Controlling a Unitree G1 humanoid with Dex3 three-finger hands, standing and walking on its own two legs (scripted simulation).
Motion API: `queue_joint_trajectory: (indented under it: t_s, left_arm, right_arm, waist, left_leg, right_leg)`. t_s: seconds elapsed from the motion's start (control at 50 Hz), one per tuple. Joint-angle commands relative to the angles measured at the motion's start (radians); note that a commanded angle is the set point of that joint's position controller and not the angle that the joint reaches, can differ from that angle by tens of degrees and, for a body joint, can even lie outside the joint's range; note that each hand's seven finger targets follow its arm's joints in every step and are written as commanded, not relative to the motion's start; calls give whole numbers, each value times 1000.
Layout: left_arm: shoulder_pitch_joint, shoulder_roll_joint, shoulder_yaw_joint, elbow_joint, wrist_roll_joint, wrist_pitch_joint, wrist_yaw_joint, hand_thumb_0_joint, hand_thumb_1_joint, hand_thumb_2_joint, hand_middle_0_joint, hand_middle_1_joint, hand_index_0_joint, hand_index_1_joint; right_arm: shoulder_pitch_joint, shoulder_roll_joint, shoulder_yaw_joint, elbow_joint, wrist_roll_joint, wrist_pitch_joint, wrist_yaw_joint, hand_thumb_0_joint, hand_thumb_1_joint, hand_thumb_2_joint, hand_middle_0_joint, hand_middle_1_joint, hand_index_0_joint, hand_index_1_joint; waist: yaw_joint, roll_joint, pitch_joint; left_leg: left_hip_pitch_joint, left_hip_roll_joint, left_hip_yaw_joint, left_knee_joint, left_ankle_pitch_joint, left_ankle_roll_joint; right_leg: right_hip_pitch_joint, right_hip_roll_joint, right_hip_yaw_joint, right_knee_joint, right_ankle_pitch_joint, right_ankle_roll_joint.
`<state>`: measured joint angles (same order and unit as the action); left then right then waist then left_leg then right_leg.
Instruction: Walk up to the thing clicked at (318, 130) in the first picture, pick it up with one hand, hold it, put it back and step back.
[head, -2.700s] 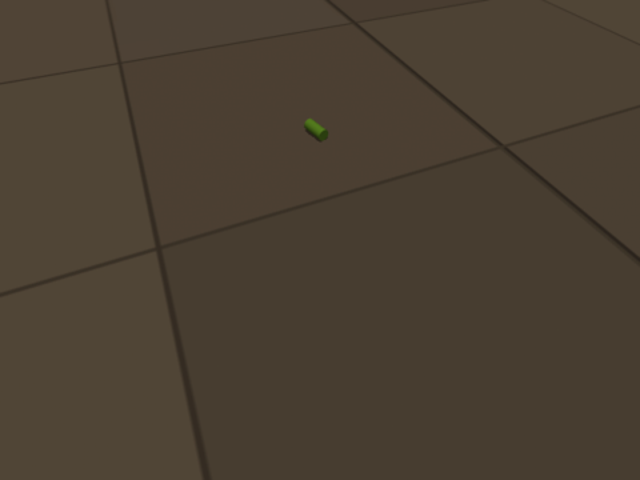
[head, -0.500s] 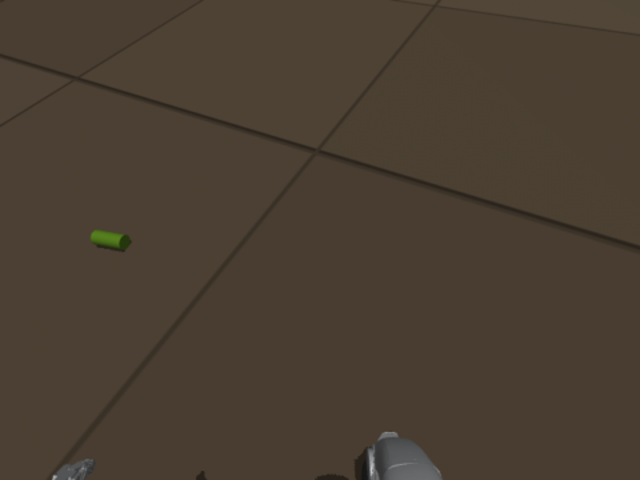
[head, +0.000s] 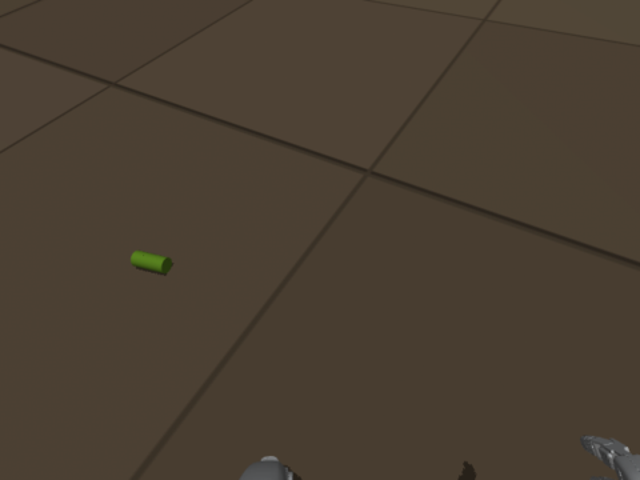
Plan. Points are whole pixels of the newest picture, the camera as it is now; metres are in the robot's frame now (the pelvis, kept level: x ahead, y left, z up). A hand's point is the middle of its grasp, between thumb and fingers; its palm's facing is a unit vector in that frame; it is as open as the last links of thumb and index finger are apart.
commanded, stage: walk up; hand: left
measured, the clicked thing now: (151, 261) +0.94 +0.73 -0.70
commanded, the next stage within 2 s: none
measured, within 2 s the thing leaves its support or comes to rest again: neither
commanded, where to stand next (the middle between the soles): +0.46 +0.60 m, yaw -17 degrees
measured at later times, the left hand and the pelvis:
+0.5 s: hand (53, 385) +0.26 +0.43 -0.09, palm faces -0.10 -0.82 -0.56, open 7.3 cm; pelvis +0.12 +0.15 +0.01, yaw -7 degrees
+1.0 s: hand out of the picture +0.33 +0.66 -0.12, palm faces -0.21 -0.81 -0.54, open 7.4 cm; pelvis +0.21 +0.36 +0.01, yaw -11 degrees
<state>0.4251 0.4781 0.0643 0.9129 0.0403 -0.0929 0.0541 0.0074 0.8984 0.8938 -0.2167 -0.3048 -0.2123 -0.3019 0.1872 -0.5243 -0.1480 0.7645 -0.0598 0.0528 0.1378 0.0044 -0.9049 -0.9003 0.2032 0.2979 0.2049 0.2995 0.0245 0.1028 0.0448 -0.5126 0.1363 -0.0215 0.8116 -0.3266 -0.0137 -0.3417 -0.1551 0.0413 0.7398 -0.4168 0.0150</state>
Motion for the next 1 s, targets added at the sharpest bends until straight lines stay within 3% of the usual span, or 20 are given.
queue_joint_trajectory:
  t_s: [0.0,0.02,0.04,0.1,0.18,0.22,0.28,0.32,0.34,0.36,0.38,0.42,0.52,0.68,0.76,0.78,0.8,0.82,0.88,0.98]
  left_arm:
    - [-62,101,22,-105,-21,-14,41,0,900,900,-200,-300,-200,-300]
    - [-56,167,32,-86,-38,-6,60,0,900,900,-200,-300,-200,-300]
    - [-83,212,35,-66,-34,-5,65,0,900,900,-200,-300,-200,-300]
    - [-40,242,48,13,-66,-7,43,0,900,900,-200,-300,-200,-300]
    - [-44,177,31,5,-66,-7,34,0,900,900,-200,-300,-200,-300]
    - [-86,162,32,-25,-65,-6,32,0,900,900,-200,-300,-200,-300]
    - [-79,145,33,-43,-65,0,34,0,900,900,-200,-300,-200,-300]
    - [45,148,50,-8,-58,-1,44,0,900,900,-200,-300,-200,-300]
    - [139,207,77,15,-50,-1,55,0,900,900,-200,-300,-200,-300]
    - [191,260,98,7,-39,-2,69,0,900,900,-200,-300,-200,-300]
    - [147,312,106,-40,-32,0,77,0,900,900,-200,-300,-200,-300]
    - [-49,296,95,-102,-51,6,91,0,900,900,-200,-300,-200,-300]
    - [-123,247,82,-105,-25,-22,67,0,900,900,-200,-300,-200,-300]
    - [-123,350,120,-104,3,-22,49,0,900,900,-200,-300,-200,-300]
    - [-198,284,95,-98,9,7,56,0,900,900,-200,-300,-200,-300]
    - [-174,172,60,-95,-4,17,60,0,900,900,-200,-300,-200,-300]
    - [-183,131,42,-106,-22,20,70,0,900,900,-200,-300,-200,-300]
    - [-190,193,49,-93,-20,12,83,0,900,900,-200,-300,-200,-300]
    - [-127,248,63,2,-52,5,71,0,900,900,-200,-300,-200,-300]
    - [-103,184,45,-2,-57,-5,48,0,900,900,-200,-300,-200,-300]
  right_arm:
    - [260,-268,-93,-19,-23,-47,-44,0,-900,-900,200,300,200,300]
    - [175,-333,-99,-44,5,-50,-56,0,-900,-900,200,300,200,300]
    - [111,-332,-102,-59,19,-44,-62,0,-900,-900,200,300,200,300]
    - [53,-177,-48,-79,10,-54,-75,0,-900,-900,200,300,200,300]
    - [64,-123,-28,-83,7,-63,-80,0,-900,-900,200,300,200,300]
    - [94,-103,-21,-95,-5,-57,-80,0,-900,-900,200,300,200,300]
    - [66,-104,-19,-126,-16,-42,-77,0,-900,-900,200,300,200,300]
    - [-18,-91,-15,-160,-5,-27,-75,0,-900,-900,200,300,200,300]
    - [-33,-60,-4,-181,4,-27,-71,0,-900,-900,200,300,200,300]
    - [31,-24,11,-174,9,-27,-72,0,-900,-900,200,300,200,300]
    - [117,-42,9,-162,6,-13,-72,0,-900,-900,200,300,200,300]
    - [157,-150,-29,-123,-8,17,-84,0,-900,-900,200,300,200,300]
    - [156,-130,-22,-67,2,23,-58,0,-900,-900,200,300,200,300]
    - [64,-121,-27,-89,-1,27,-30,0,-900,-900,200,300,200,300]
    - [314,-147,-64,4,-11,17,-46,0,-900,-900,200,300,200,300]
    - [377,-199,-71,11,-31,10,-58,0,-900,-900,200,300,200,300]
    - [263,-277,-75,-34,-23,-2,-65,0,-900,-900,200,300,200,300]
    - [124,-362,-86,-62,3,-5,-70,0,-900,-900,200,300,200,300]
    - [63,-209,-41,-79,-6,-16,-86,0,-900,-900,200,300,200,300]
    - [111,-138,-17,-75,-8,-23,-84,0,-900,-900,200,300,200,300]
  waist:
    - [-201,348,-115]
    - [-160,282,-126]
    - [-133,261,-75]
    - [-82,104,20]
    - [-77,82,-17]
    - [-96,80,-33]
    - [-85,88,-54]
    - [10,7,-86]
    - [70,-97,-119]
    - [100,-245,-153]
    - [53,-271,-220]
    - [-10,-110,-124]
    - [-52,-152,0]
    - [-30,-320,-7]
    - [-181,-92,-127]
    - [-227,196,-68]
    - [-177,308,16]
    - [-127,281,52]
    - [-85,132,110]
    - [-88,128,36]
  left_leg:
    - [528,161,-347,-434,-79,57]
    - [499,255,-537,-528,-197,144]
    - [395,260,-570,-571,-326,185]
    - [323,110,-203,-445,31,88]
    - [392,98,-67,-372,501,186]
    - [405,84,-13,-361,642,180]
    - [353,80,3,-348,562,165]
    - [206,50,50,-197,502,120]
    - [80,11,91,-54,463,62]
    - [-83,-68,90,173,87,8]
    - [-205,-116,-3,390,-251,-40]
    - [-227,-62,-110,543,-228,-57]
    - [-85,-48,-118,472,-43,-1]
    - [36,3,21,115,-116,-5]
    - [409,-97,98,-129,-129,19]
    - [403,13,-147,-361,-351,43]
    - [272,187,-522,-587,-544,77]
    - [202,254,-666,-660,-633,176]
    - [209,125,-315,-462,-309,140]
    - [304,86,-126,-334,302,219]
  right_leg:
    - [-517,204,-52,479,-181,-53]
    - [-553,175,4,546,-158,-77]
    - [-523,114,30,600,-104,-94]
    - [-433,82,37,460,69,-74]
    - [-314,103,-45,250,75,-39]
    - [-257,119,-99,148,101,-39]
    - [-105,138,-159,26,182,-50]
    - [159,139,-141,-150,354,-63]
    - [352,105,-88,-204,372,-89]
    - [498,-33,159,-310,292,-152]
    - [537,-288,541,-357,152,-254]
    - [321,-375,645,-439,-148,-364]
    - [3,-120,186,-377,2,-217]
    - [-120,-74,102,-300,-99,-211]
    - [-300,2,-7,57,-173,-127]
    - [-461,155,-91,386,-215,-74]
    - [-601,264,-55,546,-230,-52]
    - [-545,172,36,582,-159,-92]
    - [-492,122,34,500,2,-66]
    - [-272,127,-106,211,-13,-41]
